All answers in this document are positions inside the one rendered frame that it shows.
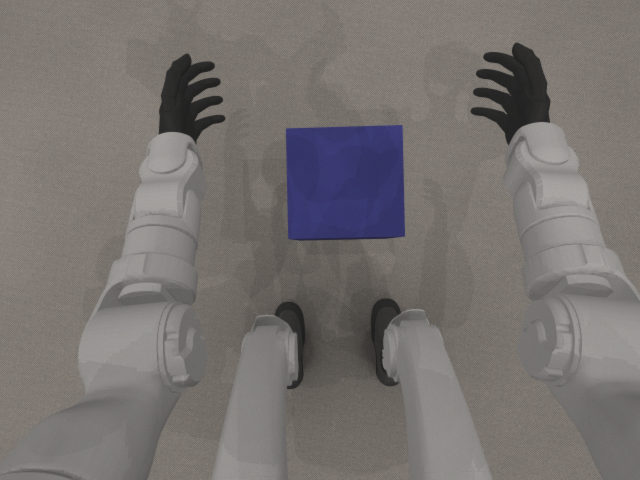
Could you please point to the robot right forearm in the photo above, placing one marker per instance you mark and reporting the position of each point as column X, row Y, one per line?
column 557, row 226

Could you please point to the robot left shin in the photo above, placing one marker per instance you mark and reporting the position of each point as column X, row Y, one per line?
column 266, row 320

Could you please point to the right robot foot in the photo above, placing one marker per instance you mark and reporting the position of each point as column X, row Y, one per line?
column 383, row 312

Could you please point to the robot right upper arm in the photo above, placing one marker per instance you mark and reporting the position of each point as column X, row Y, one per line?
column 586, row 349

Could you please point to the robot left hand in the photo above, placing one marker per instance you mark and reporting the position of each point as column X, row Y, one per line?
column 177, row 113

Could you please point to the carton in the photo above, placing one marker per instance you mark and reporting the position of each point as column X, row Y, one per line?
column 345, row 182

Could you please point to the robot right hand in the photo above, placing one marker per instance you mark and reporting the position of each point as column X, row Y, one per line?
column 528, row 103

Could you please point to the robot left forearm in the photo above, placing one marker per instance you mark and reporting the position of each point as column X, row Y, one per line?
column 158, row 257

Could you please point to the robot left upper arm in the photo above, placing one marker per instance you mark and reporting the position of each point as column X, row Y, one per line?
column 136, row 361

